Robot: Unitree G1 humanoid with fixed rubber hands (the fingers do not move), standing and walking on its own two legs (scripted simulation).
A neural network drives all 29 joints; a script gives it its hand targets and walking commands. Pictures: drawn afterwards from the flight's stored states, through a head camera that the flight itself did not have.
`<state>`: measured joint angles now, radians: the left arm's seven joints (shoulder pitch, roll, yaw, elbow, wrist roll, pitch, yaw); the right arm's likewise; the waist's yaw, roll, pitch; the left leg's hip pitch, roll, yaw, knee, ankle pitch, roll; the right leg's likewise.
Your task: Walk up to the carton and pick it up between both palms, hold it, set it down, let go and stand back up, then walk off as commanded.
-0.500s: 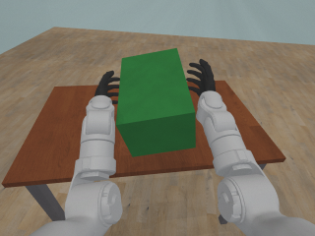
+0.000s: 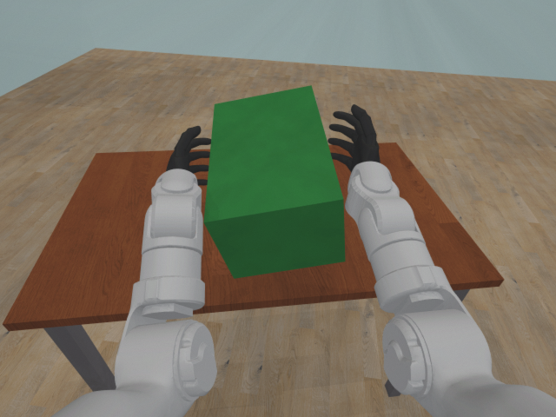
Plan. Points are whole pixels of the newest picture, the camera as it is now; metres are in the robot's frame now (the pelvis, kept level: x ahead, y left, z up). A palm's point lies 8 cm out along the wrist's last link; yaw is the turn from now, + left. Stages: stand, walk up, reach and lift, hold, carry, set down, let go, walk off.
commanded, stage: hold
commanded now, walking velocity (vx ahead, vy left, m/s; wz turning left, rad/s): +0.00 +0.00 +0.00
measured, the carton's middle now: (274, 176) +0.43 +0.00 +0.16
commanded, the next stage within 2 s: none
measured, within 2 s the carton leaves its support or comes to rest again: neither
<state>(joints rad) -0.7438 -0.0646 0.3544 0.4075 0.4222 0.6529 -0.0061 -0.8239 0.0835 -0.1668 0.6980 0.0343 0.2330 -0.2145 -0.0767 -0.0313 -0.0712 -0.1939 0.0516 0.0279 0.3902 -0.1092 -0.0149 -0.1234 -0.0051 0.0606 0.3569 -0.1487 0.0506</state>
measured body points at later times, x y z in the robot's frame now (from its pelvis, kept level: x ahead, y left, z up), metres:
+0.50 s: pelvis +0.00 +0.00 +0.00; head -0.06 +0.02 +0.45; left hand +0.39 +0.14 +0.20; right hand +0.39 -0.12 +0.23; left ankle +0.07 +0.13 -0.74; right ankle +0.04 -0.15 -0.74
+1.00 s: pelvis +0.00 +0.00 +0.00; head -0.06 +0.02 +0.45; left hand +0.39 +0.14 +0.19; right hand +0.39 -0.11 +0.23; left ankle +0.07 +0.13 -0.74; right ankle +0.04 -0.15 -0.74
